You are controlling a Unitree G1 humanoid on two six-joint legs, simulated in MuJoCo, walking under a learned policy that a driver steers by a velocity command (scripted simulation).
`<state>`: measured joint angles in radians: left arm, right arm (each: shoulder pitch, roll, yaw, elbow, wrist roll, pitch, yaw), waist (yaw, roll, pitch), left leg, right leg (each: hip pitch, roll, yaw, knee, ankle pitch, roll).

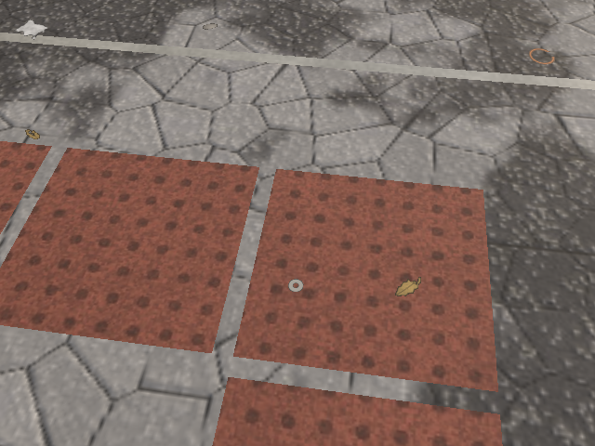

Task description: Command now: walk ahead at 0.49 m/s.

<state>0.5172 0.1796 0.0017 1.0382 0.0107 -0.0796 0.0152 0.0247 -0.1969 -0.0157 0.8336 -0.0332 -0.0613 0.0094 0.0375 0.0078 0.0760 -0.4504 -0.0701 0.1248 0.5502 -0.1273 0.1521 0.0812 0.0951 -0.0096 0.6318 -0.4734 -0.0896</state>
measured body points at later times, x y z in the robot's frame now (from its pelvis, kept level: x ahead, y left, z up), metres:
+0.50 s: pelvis +0.27 -0.02 +0.02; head +0.30 -0.03 +0.47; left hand +0.48 +0.18 -0.09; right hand +0.16 -0.25 -0.12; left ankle +0.11 +0.05 -0.71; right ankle +0.42 -0.12 -0.70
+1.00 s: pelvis +0.53 -0.04 +0.03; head +0.56 -0.04 +0.47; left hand +0.43 +0.18 -0.12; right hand +0.72 -0.25 -0.10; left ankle +0.70 +0.08 -0.68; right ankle +0.42 -0.11 -0.71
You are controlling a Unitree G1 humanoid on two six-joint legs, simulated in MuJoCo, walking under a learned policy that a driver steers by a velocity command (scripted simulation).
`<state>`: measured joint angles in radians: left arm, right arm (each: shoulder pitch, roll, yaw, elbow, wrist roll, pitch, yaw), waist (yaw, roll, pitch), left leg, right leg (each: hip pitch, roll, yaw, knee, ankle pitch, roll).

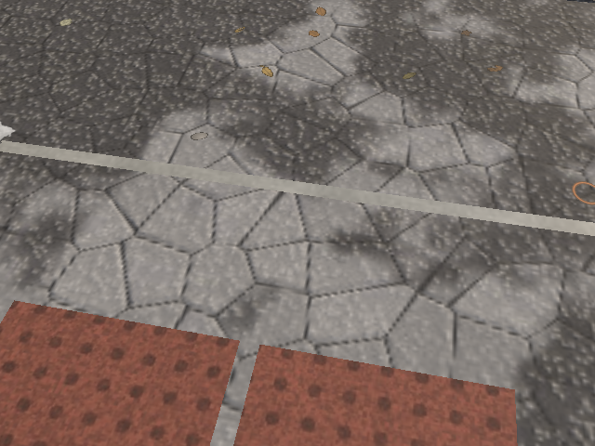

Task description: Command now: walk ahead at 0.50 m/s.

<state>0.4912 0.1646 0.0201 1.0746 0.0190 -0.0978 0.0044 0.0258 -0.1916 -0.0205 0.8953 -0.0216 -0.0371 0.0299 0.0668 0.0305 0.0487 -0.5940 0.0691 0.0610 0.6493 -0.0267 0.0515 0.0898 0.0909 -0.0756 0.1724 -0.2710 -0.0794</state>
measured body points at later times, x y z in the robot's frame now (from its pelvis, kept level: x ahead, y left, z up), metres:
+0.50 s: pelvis +0.26 +0.04 +0.01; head +0.28 +0.04 +0.45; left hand +0.41 +0.26 -0.13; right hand +0.18 -0.19 -0.14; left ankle +0.19 +0.10 -0.74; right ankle +0.42 -0.11 -0.69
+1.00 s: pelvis +0.50 -0.01 +0.01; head +0.54 -0.03 +0.45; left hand +0.51 +0.24 -0.13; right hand +0.62 -0.27 -0.12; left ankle +0.63 +0.13 -0.68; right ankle +0.49 -0.07 -0.74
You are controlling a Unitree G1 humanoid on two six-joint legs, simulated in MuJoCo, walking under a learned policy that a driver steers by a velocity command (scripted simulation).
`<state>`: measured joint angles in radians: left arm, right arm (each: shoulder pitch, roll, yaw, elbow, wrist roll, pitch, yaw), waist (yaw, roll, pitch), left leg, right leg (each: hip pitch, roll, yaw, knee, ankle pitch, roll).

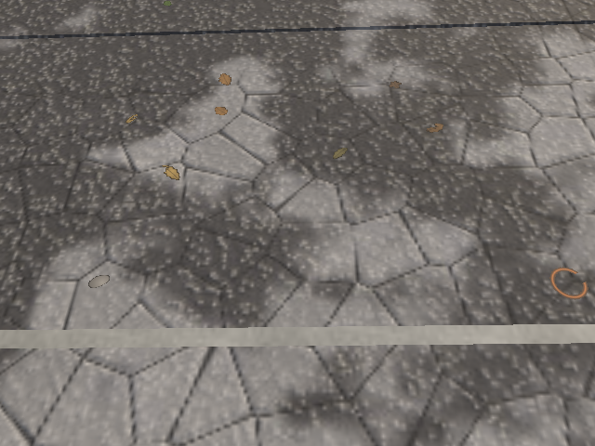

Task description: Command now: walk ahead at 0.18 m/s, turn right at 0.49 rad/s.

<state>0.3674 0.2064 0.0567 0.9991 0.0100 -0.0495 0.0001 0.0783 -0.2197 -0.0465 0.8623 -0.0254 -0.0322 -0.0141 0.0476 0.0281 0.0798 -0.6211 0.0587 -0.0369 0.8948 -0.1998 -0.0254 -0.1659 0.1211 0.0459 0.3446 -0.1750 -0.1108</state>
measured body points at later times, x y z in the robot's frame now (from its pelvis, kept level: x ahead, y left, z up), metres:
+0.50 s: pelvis +0.09 +0.04 +0.00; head +0.12 +0.05 +0.45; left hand +0.28 +0.28 -0.13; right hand +0.09 -0.25 -0.11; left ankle +0.15 +0.12 -0.75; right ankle +0.05 -0.09 -0.68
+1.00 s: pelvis +0.20 -0.09 +0.00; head +0.21 -0.13 +0.45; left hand +0.37 +0.13 -0.11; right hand +0.17 -0.39 -0.12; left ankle +0.36 -0.01 -0.68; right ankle +0.10 -0.10 -0.75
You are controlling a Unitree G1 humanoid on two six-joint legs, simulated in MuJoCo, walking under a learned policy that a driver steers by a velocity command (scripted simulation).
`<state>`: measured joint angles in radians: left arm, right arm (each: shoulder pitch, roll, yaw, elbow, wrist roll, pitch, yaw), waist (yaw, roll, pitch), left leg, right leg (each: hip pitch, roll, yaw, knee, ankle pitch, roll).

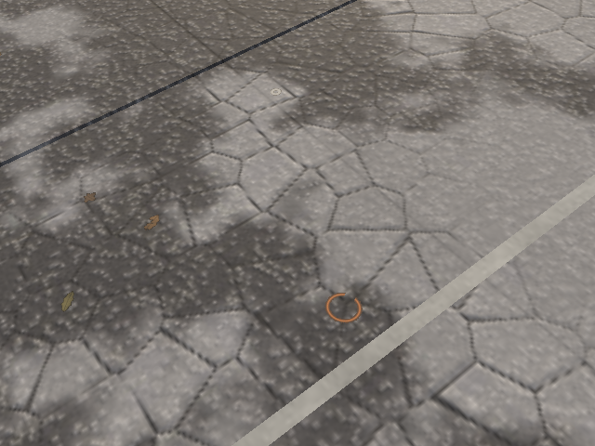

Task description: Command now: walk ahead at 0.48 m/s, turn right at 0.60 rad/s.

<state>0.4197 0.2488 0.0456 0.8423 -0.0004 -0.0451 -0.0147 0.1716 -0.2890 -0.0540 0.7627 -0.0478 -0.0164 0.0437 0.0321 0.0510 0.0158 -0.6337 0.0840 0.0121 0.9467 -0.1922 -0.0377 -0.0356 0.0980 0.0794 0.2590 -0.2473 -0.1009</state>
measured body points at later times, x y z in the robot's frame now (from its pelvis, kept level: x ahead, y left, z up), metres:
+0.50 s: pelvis +0.28 +0.01 +0.00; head +0.31 +0.02 +0.45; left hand +0.49 +0.23 -0.12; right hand +0.24 -0.26 -0.12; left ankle +0.28 +0.11 -0.75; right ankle +0.31 -0.14 -0.67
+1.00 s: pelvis +0.52 -0.12 +0.00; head +0.54 -0.14 +0.45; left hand +0.62 +0.13 -0.13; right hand +0.53 -0.40 -0.13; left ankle +0.64 +0.00 -0.68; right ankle +0.47 -0.17 -0.75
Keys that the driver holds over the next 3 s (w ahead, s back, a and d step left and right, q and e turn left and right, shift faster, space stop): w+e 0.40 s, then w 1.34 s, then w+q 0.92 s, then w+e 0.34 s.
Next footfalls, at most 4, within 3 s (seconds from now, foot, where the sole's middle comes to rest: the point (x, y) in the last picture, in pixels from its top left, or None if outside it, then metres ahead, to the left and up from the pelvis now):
0.22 left None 0.32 0.10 -0.78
0.72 right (427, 435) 0.51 -0.19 -0.78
1.26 left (384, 296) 0.86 -0.12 -0.78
1.80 right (477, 227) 1.09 -0.39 -0.78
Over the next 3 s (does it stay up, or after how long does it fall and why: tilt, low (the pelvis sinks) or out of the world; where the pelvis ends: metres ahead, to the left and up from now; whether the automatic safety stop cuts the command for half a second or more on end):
stays up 1.61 -0.33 -0.02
